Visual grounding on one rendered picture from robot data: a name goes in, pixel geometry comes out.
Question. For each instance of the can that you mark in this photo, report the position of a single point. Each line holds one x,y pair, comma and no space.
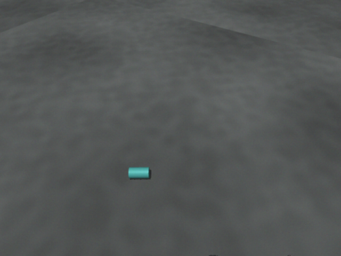
139,172

